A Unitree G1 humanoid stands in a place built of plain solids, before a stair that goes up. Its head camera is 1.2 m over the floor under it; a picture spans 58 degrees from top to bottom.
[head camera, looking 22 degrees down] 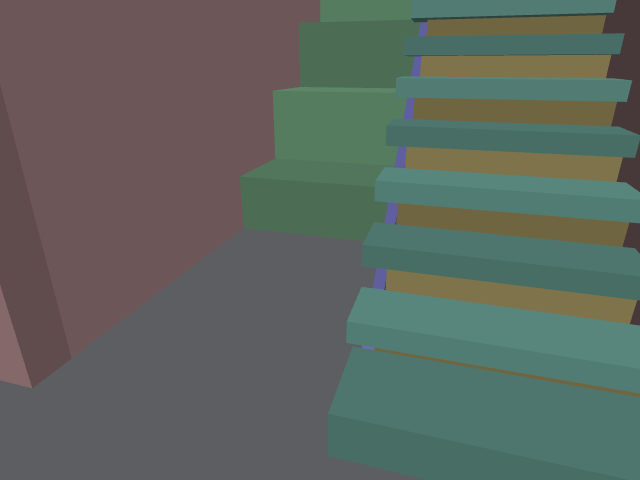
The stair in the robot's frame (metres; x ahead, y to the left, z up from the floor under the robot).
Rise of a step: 0.19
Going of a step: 0.24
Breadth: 0.99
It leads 16 degrees to the right of straight ahead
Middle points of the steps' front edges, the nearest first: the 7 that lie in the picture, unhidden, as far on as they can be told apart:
0.92 -0.50 0.18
1.15 -0.57 0.37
1.38 -0.63 0.56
1.61 -0.70 0.76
1.84 -0.77 0.95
2.07 -0.84 1.14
2.30 -0.91 1.33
